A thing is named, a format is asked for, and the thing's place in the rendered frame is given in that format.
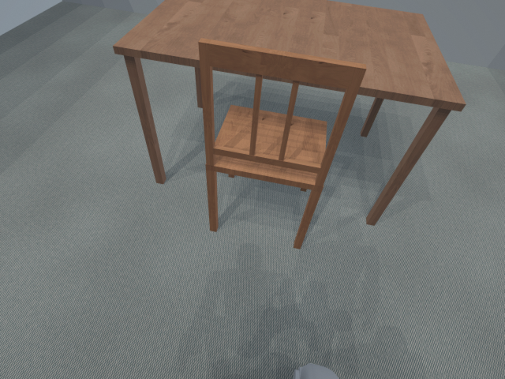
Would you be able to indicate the chair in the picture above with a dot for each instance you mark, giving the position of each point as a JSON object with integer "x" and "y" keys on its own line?
{"x": 269, "y": 146}

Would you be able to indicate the table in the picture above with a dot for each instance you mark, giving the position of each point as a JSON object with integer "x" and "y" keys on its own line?
{"x": 403, "y": 60}

